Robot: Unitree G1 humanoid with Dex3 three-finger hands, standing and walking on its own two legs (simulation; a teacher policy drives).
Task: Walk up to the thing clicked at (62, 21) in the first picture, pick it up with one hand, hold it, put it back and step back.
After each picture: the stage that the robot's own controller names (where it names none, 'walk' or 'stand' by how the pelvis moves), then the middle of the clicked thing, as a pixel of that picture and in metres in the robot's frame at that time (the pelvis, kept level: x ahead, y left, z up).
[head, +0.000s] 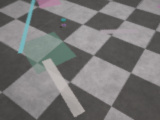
stand; (63, 23) +1.89 +0.28 -0.72
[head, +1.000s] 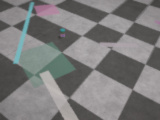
walk; (62, 33) +1.77 +0.19 -0.71
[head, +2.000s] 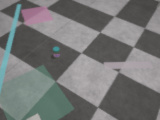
walk; (56, 52) +1.19 +0.22 -0.72
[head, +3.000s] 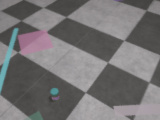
walk; (55, 94) +0.74 +0.21 -0.71
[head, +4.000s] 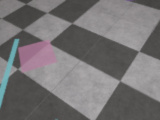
stand; out of the picture +0.43 +0.22 -0.70
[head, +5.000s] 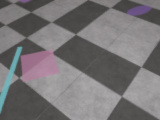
stand; out of the picture +0.37 +0.19 -0.73
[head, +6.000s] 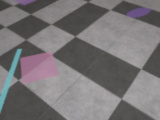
stand; out of the picture +0.37 +0.19 -0.73
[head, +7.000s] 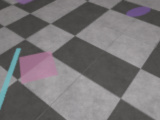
stand; out of the picture +0.36 +0.20 -0.73
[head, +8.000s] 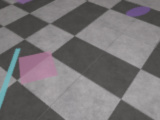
stand; out of the picture +0.35 +0.20 -0.73
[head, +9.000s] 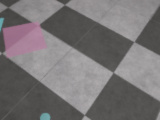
go down; (46, 119) +0.38 +0.21 -0.66
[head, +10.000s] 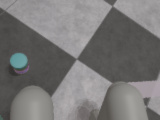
go down; (20, 64) +0.45 +0.22 -0.30
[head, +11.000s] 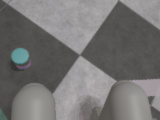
close in; (22, 59) +0.46 +0.22 -0.29
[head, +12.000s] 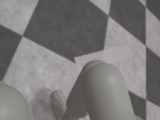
close in; out of the picture +0.45 +0.26 -0.23
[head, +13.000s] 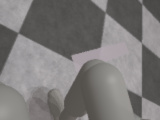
close; out of the picture +0.44 +0.27 -0.23
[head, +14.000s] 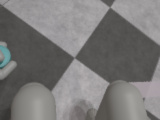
lift; (0, 62) +0.38 +0.26 -0.11
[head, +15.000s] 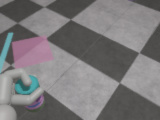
hold; (31, 94) +0.32 +0.18 +0.02
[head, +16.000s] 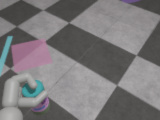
hold; (37, 98) +0.32 +0.16 -0.02
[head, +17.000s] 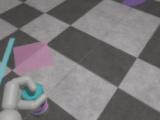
hold; (36, 100) +0.32 +0.17 -0.02
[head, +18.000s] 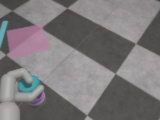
crouch; (33, 92) +0.35 +0.18 -0.05
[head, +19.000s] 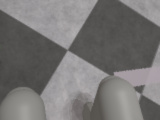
lower; out of the picture +0.48 +0.25 -0.12
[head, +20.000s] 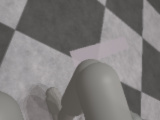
lower; out of the picture +0.45 +0.29 -0.24
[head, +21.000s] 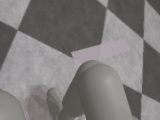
lower; out of the picture +0.44 +0.29 -0.24
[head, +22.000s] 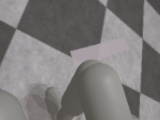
lower; out of the picture +0.44 +0.29 -0.24
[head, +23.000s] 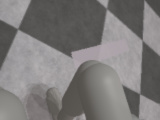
lower; out of the picture +0.44 +0.28 -0.24
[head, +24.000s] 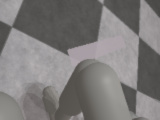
open; out of the picture +0.44 +0.27 -0.24
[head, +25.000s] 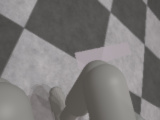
stand; out of the picture +0.44 +0.27 -0.24
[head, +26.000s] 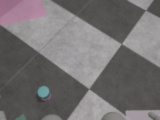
walk; (44, 93) +0.43 +0.20 -0.52
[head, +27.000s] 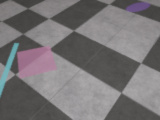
stand; out of the picture +0.38 +0.19 -0.67
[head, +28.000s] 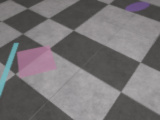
stand; out of the picture +0.39 +0.20 -0.67
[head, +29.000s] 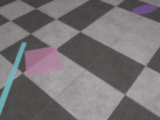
stand; out of the picture +0.39 +0.19 -0.71
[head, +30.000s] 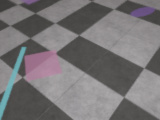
stand; out of the picture +0.39 +0.20 -0.73
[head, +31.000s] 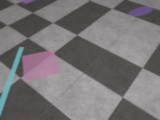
stand; out of the picture +0.38 +0.20 -0.73
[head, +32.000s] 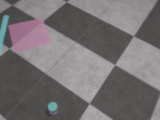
walk; (53, 108) +0.45 +0.17 -0.71
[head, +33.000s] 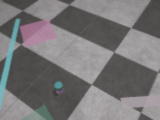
walk; (59, 88) +0.69 +0.24 -0.70
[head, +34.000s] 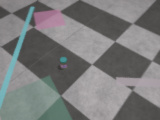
stand; (63, 63) +1.01 +0.18 -0.70
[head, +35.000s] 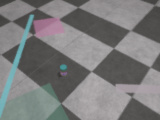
stand; (63, 70) +0.99 +0.18 -0.72
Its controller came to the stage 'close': yes
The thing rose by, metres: 0.71
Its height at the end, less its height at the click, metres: +0.00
